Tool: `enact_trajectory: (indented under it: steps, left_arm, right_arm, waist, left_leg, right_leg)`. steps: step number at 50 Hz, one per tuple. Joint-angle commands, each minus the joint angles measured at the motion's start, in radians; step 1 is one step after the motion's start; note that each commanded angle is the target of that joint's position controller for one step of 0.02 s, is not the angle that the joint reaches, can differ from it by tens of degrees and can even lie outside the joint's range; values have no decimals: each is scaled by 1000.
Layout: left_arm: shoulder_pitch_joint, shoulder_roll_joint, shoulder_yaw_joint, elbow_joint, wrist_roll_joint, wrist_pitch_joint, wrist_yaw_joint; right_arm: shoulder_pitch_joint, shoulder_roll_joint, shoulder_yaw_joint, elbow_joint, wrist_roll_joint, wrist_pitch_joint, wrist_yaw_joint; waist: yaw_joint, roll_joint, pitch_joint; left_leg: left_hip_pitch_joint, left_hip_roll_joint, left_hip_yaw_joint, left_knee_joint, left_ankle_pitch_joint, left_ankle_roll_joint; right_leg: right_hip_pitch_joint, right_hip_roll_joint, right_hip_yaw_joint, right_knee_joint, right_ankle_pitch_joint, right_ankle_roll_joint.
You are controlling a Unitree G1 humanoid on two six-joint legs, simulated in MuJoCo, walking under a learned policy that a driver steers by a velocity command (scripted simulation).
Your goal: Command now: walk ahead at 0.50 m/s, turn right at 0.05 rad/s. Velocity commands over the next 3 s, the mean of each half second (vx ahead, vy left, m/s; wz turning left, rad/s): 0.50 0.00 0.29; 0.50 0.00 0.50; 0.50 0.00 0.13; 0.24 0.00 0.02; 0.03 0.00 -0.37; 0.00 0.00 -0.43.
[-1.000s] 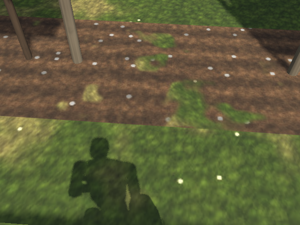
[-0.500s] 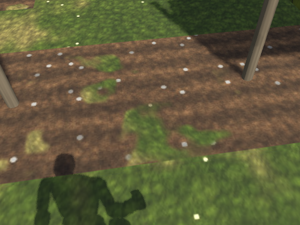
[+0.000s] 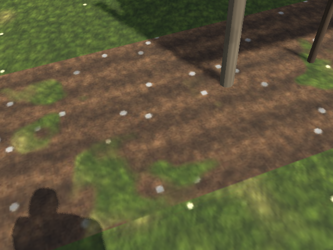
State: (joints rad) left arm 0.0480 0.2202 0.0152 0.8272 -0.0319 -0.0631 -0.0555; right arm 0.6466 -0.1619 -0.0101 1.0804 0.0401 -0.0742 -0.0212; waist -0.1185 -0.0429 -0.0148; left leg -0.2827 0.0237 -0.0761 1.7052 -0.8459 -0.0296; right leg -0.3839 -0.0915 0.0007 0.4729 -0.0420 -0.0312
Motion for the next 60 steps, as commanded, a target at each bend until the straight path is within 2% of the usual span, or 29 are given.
enact_trajectory:
  steps: [1, 2, 3, 4, 5, 6, 8, 12, 20, 23, 24, 25, 26, 27, 28, 30, 31, 34, 38, 44, 47, 48, 49, 50, 51, 52, 53, 56, 60]
  left_arm:
    - [530, 145, 50, 126, 19, 24, 10]
    - [470, 228, 72, 157, 5, 27, 13]
    - [344, 184, 53, 126, 23, 16, 15]
    - [282, 120, 37, 127, 40, -5, 21]
    - [218, 48, 9, 125, 46, -19, 22]
    - [154, 45, 7, 117, 49, -26, 28]
    - [217, 78, 18, 141, 63, -35, 61]
    - [315, 106, 39, 165, 36, -35, 104]
    - [430, 126, 65, 188, 29, -2, 101]
    - [390, 185, 83, 158, 21, 9, 104]
    - [375, 204, 87, 148, 19, 9, 103]
    - [352, 197, 86, 124, 24, -6, 103]
    - [429, 53, 36, 68, 62, -48, 71]
    - [334, 105, 43, 52, 27, -103, 44]
    - [224, 146, 63, 18, -11, -118, 41]
    - [159, 137, 69, 2, 27, -107, 72]
    - [187, 145, 82, -3, 35, -85, 79]
    - [163, 103, 83, -42, 46, -45, 84]
    - [-34, 57, 61, -110, 45, -44, 77]
    - [-123, 124, 73, -165, 18, -57, 52]
    - [28, 166, 94, -131, 34, -80, 45]
    - [187, 221, 110, -111, 47, -82, 49]
    - [308, 279, 130, -60, 53, -73, 42]
    - [299, 200, 111, -67, 23, -69, 36]
    - [248, 146, 95, -80, 16, -63, 39]
    - [194, 136, 85, -94, 27, -55, 39]
    - [162, 121, 79, -91, 30, -51, 37]
    - [167, 100, 68, -72, 33, -54, 34]
    - [215, 164, 86, -43, 20, -47, 45]
  right_arm:
    - [-48, -95, -34, -142, 36, -45, -15]
    - [-127, -30, -16, -208, 45, -39, -37]
    - [-170, -30, -16, -237, 39, -21, -55]
    - [-244, -22, -19, -243, 32, 0, -60]
    - [-249, -25, -23, -234, 12, 28, -52]
    - [-229, -13, -33, -225, -5, 36, -42]
    - [-280, -60, -54, -242, -17, 29, -33]
    - [-525, -66, -48, -323, -23, 13, 7]
    - [-804, -50, -35, -451, -10, 19, 69]
    - [-734, -99, -58, -468, -24, 20, 81]
    - [-586, -143, -82, -432, -22, 20, 79]
    - [-387, -232, -120, -382, -20, 25, 61]
    - [-308, -373, -144, -362, -21, 22, 49]
    - [-143, -316, -129, -336, -29, 31, 37]
    - [-194, -267, -117, -324, -42, 31, 25]
    - [-429, -206, -101, -379, -24, 20, 23]
    - [-491, -182, -93, -398, -30, 12, 27]
    - [-483, -193, -97, -400, -22, 2, 26]
    - [-390, -226, -111, -374, -3, 9, 0]
    - [-298, -210, -113, -348, -4, 13, 1]
    - [-307, -173, -100, -368, -15, 9, 1]
    - [-327, -130, -83, -391, -28, 1, 6]
    - [-184, -103, -72, -386, 6, -5, 6]
    - [-189, -187, -85, -366, 9, -8, 3]
    - [-294, -228, -94, -379, 1, -7, 4]
    - [-358, -212, -90, -393, -15, -6, 4]
    - [-398, -200, -90, -409, -31, -9, 5]
    - [-394, -153, -85, -413, -29, -7, 12]
    - [-514, -118, -66, -442, -34, -7, 13]
  waist:
    - [256, -180, -304]
    - [191, -145, -260]
    - [126, -43, -189]
    - [103, -38, -80]
    - [62, 35, 25]
    - [23, -25, 59]
    - [37, -61, 52]
    - [107, -17, 57]
    - [197, 16, 116]
    - [127, -64, 17]
    - [49, -73, -65]
    - [-40, -37, -170]
    - [36, 253, -315]
    - [-47, 229, -467]
    - [-46, 204, -314]
    - [69, 19, -133]
    - [128, 16, -103]
    - [165, 47, -61]
    - [104, 93, -29]
    - [72, 147, -29]
    - [150, 159, -106]
    - [219, 63, -220]
    - [180, -269, -322]
    - [193, -190, -255]
    - [210, -91, -133]
    - [188, -12, -76]
    - [167, 9, -31]
    - [128, -42, -30]
    - [149, -33, -11]
  left_leg:
    - [-774, -5, -82, 338, 144, 34]
    - [-854, 12, 2, 367, 284, 32]
    - [-805, 60, 23, 208, 472, 56]
    - [-799, 87, -51, 144, 542, 75]
    - [-702, 104, -84, -19, 618, 78]
    - [-606, 102, -101, -186, 667, 63]
    - [-548, 92, -103, -393, 773, 29]
    - [-562, 49, -81, -771, 1002, 52]
    - [-581, 19, 66, -990, 840, 110]
    - [-304, -76, 194, -1042, 632, 163]
    - [-86, -115, 208, -1119, 691, 192]
    - [283, -49, 56, -1134, 834, 250]
    - [725, 247, -515, -1186, 829, 451]
    - [844, 313, -766, -1347, 704, 491]
    - [787, 275, -621, -1352, 739, 435]
    - [388, 188, -400, -1378, 940, 360]
    - [228, 158, -334, -1406, 985, 341]
    - [0, 122, -263, -1455, 1019, 341]
    - [-79, 45, -191, -1450, 915, 286]
    - [64, 95, -325, -1350, 734, 241]
    - [86, 41, -301, -1158, 893, 191]
    - [-45, -18, -217, -888, 785, 153]
    - [-375, -139, -116, -600, 363, 89]
    - [-513, -84, -145, -456, 297, 82]
    - [-559, -51, -139, -414, 388, 81]
    - [-531, -14, -96, -431, 459, 78]
    - [-513, 17, -75, -490, 509, 75]
    - [-422, 63, -19, -615, 543, 64]
    - [-418, 76, 22, -861, 690, 40]
  right_leg:
    - [822, -276, 285, 156, 610, -209]
    - [681, -358, 463, -27, 104, -280]
    - [457, -379, 542, -175, -223, -272]
    - [280, -420, 595, -156, -187, -257]
    - [69, -348, 435, -174, -103, -194]
    - [-56, -261, 295, -177, -63, -157]
    - [-50, -206, 195, -212, -9, -155]
    - [106, -185, 76, -225, 163, -119]
    - [427, -211, -64, -189, 223, -75]
    - [433, -189, -152, 27, 752, -55]
    - [389, -166, -178, 213, 836, -37]
    - [131, -137, -184, 492, 672, 7]
    - [-349, 65, -118, 916, -343, 69]
    - [-490, 118, 104, 1030, -499, 57]
    - [-621, 67, 119, 1013, -436, 40]
    - [-479, 3, 91, 804, -324, 43]
    - [-363, -22, 98, 735, -301, 45]
    - [-235, -8, 63, 561, -258, 68]
    - [-143, 65, 37, 210, 41, 75]
    - [-61, 97, 77, 18, 40, 44]
    - [191, 69, 67, -46, -11, -35]
    - [436, -86, 223, -23, 9, -105]
    - [719, -281, 645, -106, -189, -284]
    - [704, -307, 758, -160, -400, -280]
    - [594, -265, 635, -177, -399, -241]
    - [481, -227, 531, -195, -299, -219]
    - [392, -192, 462, -218, -198, -213]
    - [293, -124, 322, -261, -2, -197]
    - [270, -111, 215, -299, 128, -197]
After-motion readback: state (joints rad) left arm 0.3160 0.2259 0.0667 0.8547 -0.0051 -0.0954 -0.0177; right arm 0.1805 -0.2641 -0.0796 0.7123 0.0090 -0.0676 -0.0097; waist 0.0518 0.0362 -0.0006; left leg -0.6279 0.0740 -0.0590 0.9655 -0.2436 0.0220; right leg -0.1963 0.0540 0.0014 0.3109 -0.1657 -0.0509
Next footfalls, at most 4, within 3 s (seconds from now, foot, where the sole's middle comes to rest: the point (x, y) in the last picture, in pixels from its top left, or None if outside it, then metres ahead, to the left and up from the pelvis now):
0.50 left None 0.41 0.15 -0.78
0.94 right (150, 208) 0.71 0.05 -0.78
1.46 left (69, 192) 0.84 0.41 -0.78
1.90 right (99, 148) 1.07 0.28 -0.78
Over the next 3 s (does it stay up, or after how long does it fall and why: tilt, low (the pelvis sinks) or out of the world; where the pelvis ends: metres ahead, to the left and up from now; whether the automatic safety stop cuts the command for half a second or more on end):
stays up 0.92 0.30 -0.02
